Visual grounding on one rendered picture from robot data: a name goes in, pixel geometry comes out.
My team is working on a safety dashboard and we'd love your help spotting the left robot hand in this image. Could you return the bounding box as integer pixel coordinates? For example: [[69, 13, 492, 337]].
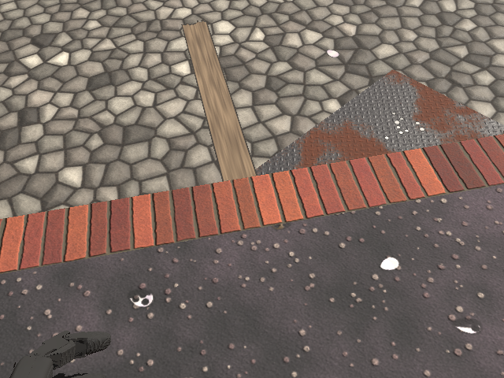
[[10, 331, 111, 378]]

